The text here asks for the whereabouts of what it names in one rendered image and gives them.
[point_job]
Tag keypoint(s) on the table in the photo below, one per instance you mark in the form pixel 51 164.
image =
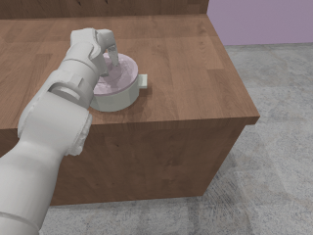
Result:
pixel 172 140

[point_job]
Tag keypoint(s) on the lid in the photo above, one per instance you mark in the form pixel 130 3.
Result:
pixel 120 77

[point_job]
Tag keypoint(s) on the pot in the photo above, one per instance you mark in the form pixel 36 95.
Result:
pixel 121 100

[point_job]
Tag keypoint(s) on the left robot forearm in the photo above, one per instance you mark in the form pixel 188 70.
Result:
pixel 77 75

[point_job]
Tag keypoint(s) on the robot left hand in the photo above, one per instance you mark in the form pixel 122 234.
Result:
pixel 111 48

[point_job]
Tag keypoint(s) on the robot left upper arm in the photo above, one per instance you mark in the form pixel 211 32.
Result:
pixel 28 173

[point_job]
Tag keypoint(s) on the knob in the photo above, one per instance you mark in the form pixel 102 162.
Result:
pixel 108 63

